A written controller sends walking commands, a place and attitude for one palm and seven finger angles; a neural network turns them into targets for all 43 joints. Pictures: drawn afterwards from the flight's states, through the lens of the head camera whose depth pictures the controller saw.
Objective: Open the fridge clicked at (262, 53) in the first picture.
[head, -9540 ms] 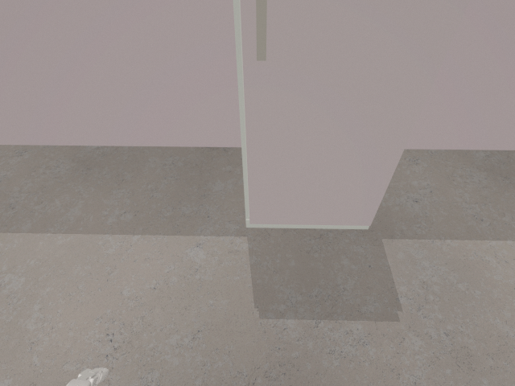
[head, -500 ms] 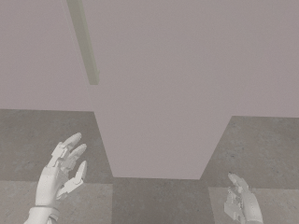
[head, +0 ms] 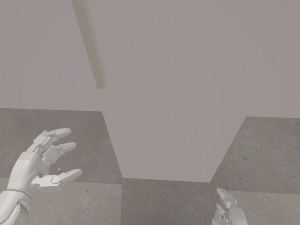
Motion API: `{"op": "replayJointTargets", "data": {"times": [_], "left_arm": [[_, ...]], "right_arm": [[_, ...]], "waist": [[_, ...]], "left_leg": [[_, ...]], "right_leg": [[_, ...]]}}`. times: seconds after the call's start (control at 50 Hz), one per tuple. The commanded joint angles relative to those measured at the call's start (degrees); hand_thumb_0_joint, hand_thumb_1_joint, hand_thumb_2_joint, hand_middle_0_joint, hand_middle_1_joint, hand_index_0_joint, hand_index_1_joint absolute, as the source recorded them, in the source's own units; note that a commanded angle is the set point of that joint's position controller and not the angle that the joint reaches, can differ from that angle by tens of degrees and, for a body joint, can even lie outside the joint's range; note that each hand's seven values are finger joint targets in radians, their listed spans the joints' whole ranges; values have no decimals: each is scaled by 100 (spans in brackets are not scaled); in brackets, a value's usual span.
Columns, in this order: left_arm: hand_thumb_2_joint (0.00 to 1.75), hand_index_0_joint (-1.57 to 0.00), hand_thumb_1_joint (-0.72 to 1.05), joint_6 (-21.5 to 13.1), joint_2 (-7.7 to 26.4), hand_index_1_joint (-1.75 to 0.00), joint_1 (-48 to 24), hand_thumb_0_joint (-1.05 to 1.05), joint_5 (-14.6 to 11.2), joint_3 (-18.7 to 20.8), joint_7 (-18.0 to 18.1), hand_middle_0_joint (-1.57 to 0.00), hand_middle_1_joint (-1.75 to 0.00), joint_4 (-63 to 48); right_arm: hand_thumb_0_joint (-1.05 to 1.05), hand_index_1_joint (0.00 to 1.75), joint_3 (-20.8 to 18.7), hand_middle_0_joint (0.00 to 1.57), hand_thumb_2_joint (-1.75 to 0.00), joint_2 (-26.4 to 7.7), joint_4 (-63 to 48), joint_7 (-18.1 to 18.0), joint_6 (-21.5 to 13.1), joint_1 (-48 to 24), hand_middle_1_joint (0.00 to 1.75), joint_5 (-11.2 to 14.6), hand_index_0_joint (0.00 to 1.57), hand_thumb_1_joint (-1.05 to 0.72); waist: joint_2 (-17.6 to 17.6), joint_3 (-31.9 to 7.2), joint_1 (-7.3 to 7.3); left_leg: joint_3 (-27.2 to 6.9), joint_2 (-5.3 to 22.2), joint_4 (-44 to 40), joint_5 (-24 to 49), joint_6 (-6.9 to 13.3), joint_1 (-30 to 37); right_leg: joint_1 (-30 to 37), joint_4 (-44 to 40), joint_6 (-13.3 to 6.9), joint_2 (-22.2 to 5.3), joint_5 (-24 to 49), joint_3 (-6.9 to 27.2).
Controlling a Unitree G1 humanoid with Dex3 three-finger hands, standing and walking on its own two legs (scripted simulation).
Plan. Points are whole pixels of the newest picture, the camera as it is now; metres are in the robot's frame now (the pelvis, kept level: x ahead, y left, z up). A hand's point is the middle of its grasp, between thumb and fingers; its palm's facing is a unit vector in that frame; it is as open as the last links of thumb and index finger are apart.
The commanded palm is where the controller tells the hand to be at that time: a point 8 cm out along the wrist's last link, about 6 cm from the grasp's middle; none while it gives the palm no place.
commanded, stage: raise the hand to about handle height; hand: left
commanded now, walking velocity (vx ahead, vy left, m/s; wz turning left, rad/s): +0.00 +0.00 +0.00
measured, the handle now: (91, 31) +0.49 +0.17 +0.29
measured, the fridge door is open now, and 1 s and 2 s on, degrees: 0 0 0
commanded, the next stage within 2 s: move the hooked fingers beside the handle in 1.28 s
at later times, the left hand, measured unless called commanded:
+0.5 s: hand (10, 123) +0.25 +0.27 +0.23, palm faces +0.10 -0.99 -0.12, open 13.7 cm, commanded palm +0.21 +0.31 +0.23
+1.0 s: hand (12, 103) +0.28 +0.27 +0.25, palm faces +0.02 -0.99 -0.13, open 14.0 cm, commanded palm +0.23 +0.32 +0.28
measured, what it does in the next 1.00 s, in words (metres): stands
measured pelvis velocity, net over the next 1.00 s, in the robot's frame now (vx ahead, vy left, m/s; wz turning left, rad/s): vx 0.00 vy -0.01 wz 0.02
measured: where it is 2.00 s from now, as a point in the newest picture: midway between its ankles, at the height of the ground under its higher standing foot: outside the picture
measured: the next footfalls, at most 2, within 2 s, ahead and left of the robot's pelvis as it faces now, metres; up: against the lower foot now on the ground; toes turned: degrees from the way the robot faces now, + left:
none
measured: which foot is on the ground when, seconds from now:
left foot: down 0.00-1.00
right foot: down 0.00-1.00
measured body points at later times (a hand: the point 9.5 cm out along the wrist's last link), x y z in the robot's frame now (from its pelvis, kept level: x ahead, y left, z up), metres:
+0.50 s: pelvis +0.00 +0.00 +0.02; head -0.03 -0.02 +0.47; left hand +0.23 +0.32 +0.23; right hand +0.22 -0.20 -0.03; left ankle +0.01 +0.12 -0.72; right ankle +0.01 -0.12 -0.72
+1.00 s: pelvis +0.00 -0.01 +0.02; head -0.03 -0.04 +0.47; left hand +0.27 +0.33 +0.26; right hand +0.20 -0.23 -0.04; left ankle +0.01 +0.12 -0.72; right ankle +0.01 -0.12 -0.72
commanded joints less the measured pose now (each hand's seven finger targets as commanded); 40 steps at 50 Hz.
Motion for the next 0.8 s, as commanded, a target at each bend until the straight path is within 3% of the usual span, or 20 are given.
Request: {"op": "replayJointTargets", "data": {"times": [0.0, 0.06, 0.1, 0.14, 0.22, 0.24, 0.28, 0.34, 0.42, 0.44, 0.5, 0.52, 0.58, 0.62, 0.64, 0.68, 0.72, 0.74, 0.76, 0.78], "left_arm": [[48, -27, -8, -714, 849, -93, -406, 0, -238, 980, 366, -27, -93, -2098], [45, -27, -15, -675, 783, -98, -965, 0, -76, 584, 194, -27, -98, -1799], [43, -28, -20, -422, 885, -100, -1295, 0, -29, 504, 25, -28, -100, -1358], [41, -28, -24, -85, 1131, -103, -1664, 0, 3, 608, -112, -28, -103, -1109], [37, -29, -34, 253, 1784, -110, -2494, 0, 2, 1208, -109, -29, -110, -1446], [36, -29, -36, 258, 1964, -111, -2649, 0, -10, 1360, -83, -29, -111, -1623], [34, -29, -41, 238, 1950, -114, -2830, 0, -109, 1483, -73, -29, -114, -1713], [31, -30, -48, 368, 1972, -118, -2960, 0, -220, 1596, -148, -30, -118, -1279], [30, -30, -50, 1095, 1896, -120, -3399, 0, -124, 1318, -378, -30, -120, -318], [30, -30, -50, 1281, 1874, -120, -3520, 0, -82, 1210, -438, -30, -120, -129], [30, -30, -50, 1632, 2185, -120, -4114, 0, 38, 1258, -506, -30, -120, -166], [30, -30, -50, 1680, 2320, -120, -4388, 0, 65, 1305, -525, -30, -120, -351], [30, -30, -50, 1488, 2869, -120, -4949, 0, 43, 1782, -516, -30, -120, -1134], [30, -30, -50, 1320, 3034, -120, -5053, 0, -14, 2015, -511, -30, -120, -1276], [30, -30, -50, 1295, 3197, -120, -4996, 0, -45, 2166, -515, -30, -120, -1222], [30, -30, -50, 1395, 3135, -120, -5107, 0, -83, 2182, -555, -30, -120, -606], [30, -30, -50, 1697, 3017, -120, -5233, 0, -53, 2012, -637, -30, -120, 283], [30, -30, -50, 1872, 3010, -120, -5227, 0, 12, 1895, -670, -30, -120, 666], [30, -30, -50, 1991, 2973, -120, -5460, 0, 95, 1723, -685, -30, -120, 817], [30, -30, -50, 2120, 2778, -120, -5347, 0, 163, 1489, -712, -30, -120, 1153]], "right_arm": [[0, 30, -385, 20, -90, -832, -1024, 15, -641, -728, 30, -23, 20, -90], [0, 30, -391, 20, -90, -993, -808, 9, -801, -653, 30, 6, 20, -90], [0, 30, -399, 20, -90, -1084, -713, -86, -832, -623, 30, 69, 20, -90], [0, 30, -401, 20, -90, -1161, -702, -190, -819, -707, 30, 107, 20, -90], [0, 30, -339, 20, -90, -1105, -787, -284, -785, -881, 30, 107, 20, -90], [0, 30, -308, 20, -90, -1095, -784, -271, -771, -933, 30, 89, 20, -90], [0, 30, -259, 20, -90, -1016, -798, -250, -774, -991, 30, 83, 20, -90], [0, 30, -217, 20, -90, -1023, -716, -203, -747, -1043, 30, 91, 20, -90], [0, 30, -182, 20, -90, -1097, -648, -186, -551, -1071, 30, 194, 20, -90], [0, 30, -181, 20, -90, -1107, -647, -177, -492, -1099, 30, 217, 20, -90], [0, 30, -172, 20, -90, -1151, -763, -181, -384, -1190, 30, 241, 20, -90], [0, 30, -154, 20, -90, -1140, -802, -177, -366, -1254, 30, 249, 20, -90], [0, 30, -118, 20, -90, -1041, -932, -166, -371, -1415, 30, 198, 20, -90], [0, 30, -91, 20, -90, -1014, -913, -159, -384, -1421, 30, 186, 20, -90], [0, 30, -79, 20, -90, -1009, -882, -145, -378, -1437, 30, 168, 20, -90], [0, 30, -77, 20, -90, -1037, -752, -146, -351, -1404, 30, 187, 20, -90], [0, 30, -94, 20, -90, -1137, -597, -137, -304, -1354, 30, 239, 20, -90], [0, 30, -112, 20, -90, -1174, -559, -117, -263, -1327, 30, 271, 20, -90], [0, 30, -115, 20, -90, -1220, -563, -116, -240, -1348, 30, 288, 20, -90], [0, 30, -129, 20, -90, -1223, -580, -110, -220, -1322, 30, 301, 20, -90]], "waist": [[91, -1025, 402], [273, -593, 187], [126, -269, 127], [42, 5, 176], [93, -476, 327], [252, -622, 386], [385, -788, 402], [327, -673, 455], [246, -38, 341], [86, 140, 343], [-86, -205, 313], [39, -368, 320], [256, -1181, 413], [257, -1387, 433], [302, -1343, 488], [279, -1007, 439], [159, -463, 367], [8, -207, 405], [140, -87, 342], [60, 84, 316]], "left_leg": [[-183, -152, -845, 1886, 56, 685], [-179, -125, -934, 1632, 84, 781], [-221, -128, -1087, 1095, 116, 720], [-263, -140, -1241, 759, 153, 731], [-328, -173, -1445, 960, 175, 1129], [-317, -174, -1458, 1140, 163, 1248], [-317, -187, -1495, 1461, 135, 1467], [-293, -191, -1536, 1633, 115, 1524], [-269, -186, -1694, 1315, 110, 1361], [-270, -177, -1710, 1282, 122, 1313], [-299, -208, -1719, 1243, 161, 1454], [-307, -220, -1731, 1259, 163, 1553], [-312, -263, -1673, 1708, 182, 1973], [-290, -263, -1685, 1912, 177, 2103], [-275, -260, -1672, 1966, 183, 2068], [-269, -253, -1736, 1903, 179, 1955], [-286, -230, -1813, 1655, 169, 1766], [-286, -214, -1837, 1615, 165, 1628], [-293, -217, -1846, 1495, 156, 1578], [-298, -212, -1836, 1415, 151, 1489]], "right_leg": [[756, -613, -82, 203, 1760, -243], [598, -818, -79, 190, 1598, -170], [450, -1053, -51, 172, 1036, -133], [433, -1275, -52, 170, 578, -71], [841, -1375, -68, 134, 639, -102], [1024, -1377, -93, 151, 792, -93], [1185, -1355, -119, 156, 1217, -138], [1330, -1451, -140, 178, 1560, -107], [1009, -1619, -101, 140, 1382, -101], [1012, -1705, -113, 125, 1338, -41], [1032, -1715, -75, 110, 1206, -55], [1090, -1715, -84, 103, 1183, -55], [1517, -1651, -132, 92, 1624, -16], [1658, -1636, -131, 122, 1862, -68], [1732, -1694, -140, 122, 1935, -15], [1604, -1731, -140, 104, 1977, -50], [1278, -1808, -122, 93, 1735, -86], [1211, -1880, -126, 84, 1645, -63], [1056, -1888, -116, 46, 1497, -24], [926, -1868, -109, 40, 1385, -36]]}}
